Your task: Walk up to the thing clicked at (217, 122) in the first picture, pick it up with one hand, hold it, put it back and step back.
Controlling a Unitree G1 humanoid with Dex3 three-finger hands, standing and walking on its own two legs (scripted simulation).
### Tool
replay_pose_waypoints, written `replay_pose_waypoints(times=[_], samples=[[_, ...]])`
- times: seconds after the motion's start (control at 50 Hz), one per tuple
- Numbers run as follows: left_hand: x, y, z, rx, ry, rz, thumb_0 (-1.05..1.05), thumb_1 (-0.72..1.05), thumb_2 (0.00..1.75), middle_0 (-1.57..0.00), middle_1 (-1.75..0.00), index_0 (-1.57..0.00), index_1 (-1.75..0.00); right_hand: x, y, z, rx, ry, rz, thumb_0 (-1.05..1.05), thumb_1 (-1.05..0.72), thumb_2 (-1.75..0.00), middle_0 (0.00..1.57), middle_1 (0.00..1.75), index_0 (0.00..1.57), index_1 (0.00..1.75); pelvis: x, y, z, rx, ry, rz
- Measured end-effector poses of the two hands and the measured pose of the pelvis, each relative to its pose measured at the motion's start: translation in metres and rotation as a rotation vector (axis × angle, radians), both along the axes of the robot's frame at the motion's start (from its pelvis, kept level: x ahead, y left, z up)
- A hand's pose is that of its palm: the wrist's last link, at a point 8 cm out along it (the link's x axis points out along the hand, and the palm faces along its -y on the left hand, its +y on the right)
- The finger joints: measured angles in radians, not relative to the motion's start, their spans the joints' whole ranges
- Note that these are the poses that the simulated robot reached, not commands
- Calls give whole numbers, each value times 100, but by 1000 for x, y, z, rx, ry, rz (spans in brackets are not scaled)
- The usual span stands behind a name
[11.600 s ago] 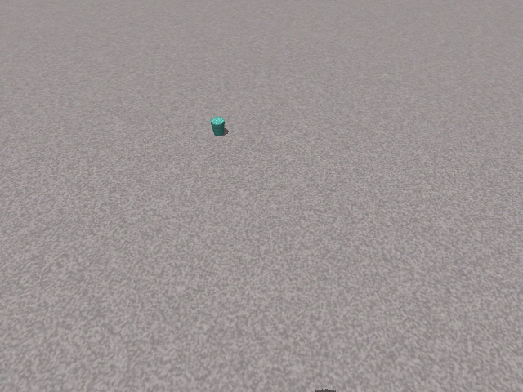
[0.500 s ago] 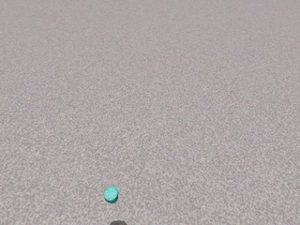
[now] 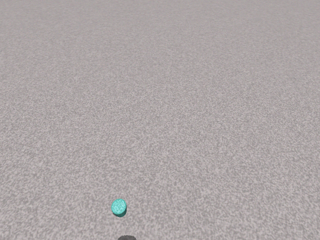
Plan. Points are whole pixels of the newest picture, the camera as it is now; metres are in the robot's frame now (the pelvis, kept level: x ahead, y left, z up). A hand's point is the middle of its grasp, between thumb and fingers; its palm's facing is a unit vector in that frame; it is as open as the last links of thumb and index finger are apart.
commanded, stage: stand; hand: left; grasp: from above
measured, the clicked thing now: (120, 209) +0.45 +0.24 -0.73
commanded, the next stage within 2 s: rise first in 0.34 s
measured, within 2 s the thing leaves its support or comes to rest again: neither
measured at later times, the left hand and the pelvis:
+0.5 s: hand out of the picture +0.09 +0.25 -0.16, palm faces +0.00 -0.94 -0.34, open 7.5 cm; pelvis +0.01 +0.00 +0.00, yaw +0 degrees
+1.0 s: hand out of the picture +0.15 +0.26 -0.20, palm faces -0.10 -0.90 -0.42, open 13.5 cm; pelvis +0.00 +0.01 -0.06, yaw -1 degrees
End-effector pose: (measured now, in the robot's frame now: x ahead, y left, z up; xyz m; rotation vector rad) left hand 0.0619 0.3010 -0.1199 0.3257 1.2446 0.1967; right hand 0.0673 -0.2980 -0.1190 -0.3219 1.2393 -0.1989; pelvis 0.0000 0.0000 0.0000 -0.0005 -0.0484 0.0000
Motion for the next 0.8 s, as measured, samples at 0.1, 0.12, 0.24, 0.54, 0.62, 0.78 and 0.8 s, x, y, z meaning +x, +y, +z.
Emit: replay_pose_waypoints(times=[0.1,0.12,0.24,0.54,0.62,0.78,0.8], samples=[[0,0,0,1,3,-4,1,90,90,-21,-30,-20,-30,0,-1,0,0,2,-2,1,-90,-89,21,30,21,30,0,0,0,-1,2,-1],[0,-1,0,1,3,-4,1,90,90,-21,-30,-20,-30,0,-1,0,-1,2,-3,1,-90,-89,21,30,21,30,1,0,0,-1,2,-1],[2,-1,-1,-1,4,-4,1,90,90,-21,-30,-20,-30,0,-1,1,-2,8,-4,1,-90,-89,21,30,21,30,2,-1,0,-1,5,1],[33,-7,-2,-12,-94,24,1,83,93,-19,-38,-18,-37,15,8,-1,3,-93,-5,1,-93,-90,21,30,21,30,2,1,-5,-4,55,10],[69,-6,-10,-18,-124,-8,1,66,93,-18,-55,-17,-54,22,22,-6,25,-155,-4,1,-93,-90,21,30,20,30,-5,-1,-14,-6,117,4],[94,-3,-16,27,-116,-72,1,14,93,-11,-91,-12,-88,27,44,-13,80,-226,-30,1,-92,-90,21,30,21,30,-1,4,-27,-6,176,-12],[93,-3,-18,32,-104,-73,1,7,93,-10,-94,-11,-91,29,45,-14,83,-236,-27,1,-92,-90,21,30,21,30,0,4,-29,-7,183,-13]])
